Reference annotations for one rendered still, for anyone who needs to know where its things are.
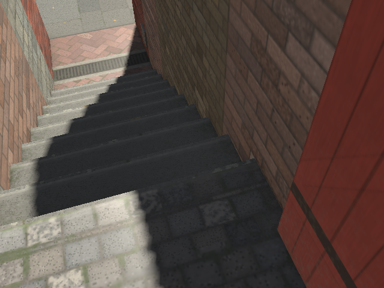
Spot stairs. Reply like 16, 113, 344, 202
0, 70, 241, 226

